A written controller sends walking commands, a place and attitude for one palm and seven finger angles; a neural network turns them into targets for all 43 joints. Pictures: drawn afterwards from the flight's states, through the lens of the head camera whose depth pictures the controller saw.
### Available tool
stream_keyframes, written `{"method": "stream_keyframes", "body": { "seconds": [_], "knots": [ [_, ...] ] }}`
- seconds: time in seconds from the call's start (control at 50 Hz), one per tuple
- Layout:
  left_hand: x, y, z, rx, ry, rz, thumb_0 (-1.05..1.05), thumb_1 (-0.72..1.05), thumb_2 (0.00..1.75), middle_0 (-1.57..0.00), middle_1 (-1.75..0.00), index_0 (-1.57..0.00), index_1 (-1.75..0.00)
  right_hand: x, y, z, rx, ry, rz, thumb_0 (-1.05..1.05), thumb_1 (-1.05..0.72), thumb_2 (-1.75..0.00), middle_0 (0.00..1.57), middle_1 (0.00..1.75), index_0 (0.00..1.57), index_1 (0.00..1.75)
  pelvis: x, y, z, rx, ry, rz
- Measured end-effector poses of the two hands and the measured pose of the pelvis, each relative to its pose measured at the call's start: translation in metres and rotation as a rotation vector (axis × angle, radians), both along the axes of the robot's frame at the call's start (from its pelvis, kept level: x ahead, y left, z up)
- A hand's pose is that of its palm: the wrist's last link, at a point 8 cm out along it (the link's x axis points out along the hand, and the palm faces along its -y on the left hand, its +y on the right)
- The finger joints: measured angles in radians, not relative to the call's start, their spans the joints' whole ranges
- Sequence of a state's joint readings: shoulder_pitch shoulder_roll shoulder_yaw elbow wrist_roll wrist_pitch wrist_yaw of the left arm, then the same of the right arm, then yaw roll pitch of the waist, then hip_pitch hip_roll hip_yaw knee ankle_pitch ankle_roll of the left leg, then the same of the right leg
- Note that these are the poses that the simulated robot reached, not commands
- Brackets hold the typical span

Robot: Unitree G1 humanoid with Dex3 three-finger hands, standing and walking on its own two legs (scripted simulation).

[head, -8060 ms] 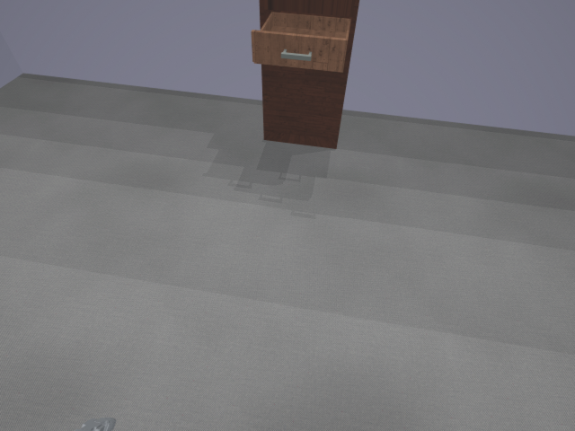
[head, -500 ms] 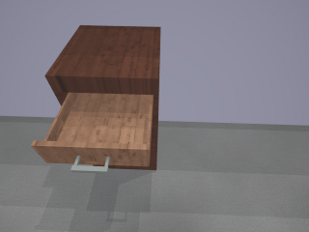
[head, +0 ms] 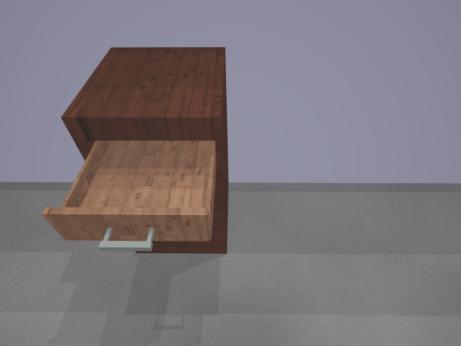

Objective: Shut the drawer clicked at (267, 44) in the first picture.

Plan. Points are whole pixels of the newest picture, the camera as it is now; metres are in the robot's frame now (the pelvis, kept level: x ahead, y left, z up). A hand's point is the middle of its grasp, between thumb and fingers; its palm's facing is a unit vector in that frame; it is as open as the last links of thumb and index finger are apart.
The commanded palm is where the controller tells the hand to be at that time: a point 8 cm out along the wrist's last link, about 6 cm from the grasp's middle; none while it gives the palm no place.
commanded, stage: come to a stop and stand still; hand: left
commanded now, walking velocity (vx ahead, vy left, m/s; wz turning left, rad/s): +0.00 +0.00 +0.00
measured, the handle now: (128, 238) +0.37 +0.28 -0.13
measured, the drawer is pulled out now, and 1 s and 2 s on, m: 0.26 0.26 0.26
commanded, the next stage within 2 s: look again from close up in 0.30 s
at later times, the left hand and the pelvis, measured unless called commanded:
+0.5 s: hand out of the picture -0.07 +0.15 -0.18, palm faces +0.04 -0.99 -0.14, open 7.4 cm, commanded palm none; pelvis -0.03 +0.01 +0.00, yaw +1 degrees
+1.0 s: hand out of the picture -0.03 +0.21 -0.17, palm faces +0.04 -0.98 -0.20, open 7.4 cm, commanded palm none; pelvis -0.02 +0.04 +0.00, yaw +0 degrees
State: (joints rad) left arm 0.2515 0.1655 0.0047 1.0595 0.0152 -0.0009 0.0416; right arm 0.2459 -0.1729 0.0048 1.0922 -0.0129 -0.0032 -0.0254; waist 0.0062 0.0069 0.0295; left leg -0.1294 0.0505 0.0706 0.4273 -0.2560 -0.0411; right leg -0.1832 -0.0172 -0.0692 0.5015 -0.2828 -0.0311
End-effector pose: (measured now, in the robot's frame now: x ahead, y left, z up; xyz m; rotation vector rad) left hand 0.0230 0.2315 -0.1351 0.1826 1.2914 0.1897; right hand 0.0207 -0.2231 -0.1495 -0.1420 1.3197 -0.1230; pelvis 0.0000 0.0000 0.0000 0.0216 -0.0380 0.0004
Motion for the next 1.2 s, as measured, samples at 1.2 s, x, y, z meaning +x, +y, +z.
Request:
{"method": "stream_keyframes", "body": {
  "seconds": [1.2],
  "knots": [
    [-0.067, 0.004, -0.016, -0.100, 0.140, 0.049, 0.01, 0.90, 0.90, -0.20, -0.30, -0.20, -0.30, -0.041, 0.040, -0.004, 0.011, 0.085, 0.005, 0.00, -0.91, -0.90, 0.20, 0.30, 0.20, 0.30, -0.004, 0.034, -0.005, -0.019, 0.016, 0.007]
  ]
}}
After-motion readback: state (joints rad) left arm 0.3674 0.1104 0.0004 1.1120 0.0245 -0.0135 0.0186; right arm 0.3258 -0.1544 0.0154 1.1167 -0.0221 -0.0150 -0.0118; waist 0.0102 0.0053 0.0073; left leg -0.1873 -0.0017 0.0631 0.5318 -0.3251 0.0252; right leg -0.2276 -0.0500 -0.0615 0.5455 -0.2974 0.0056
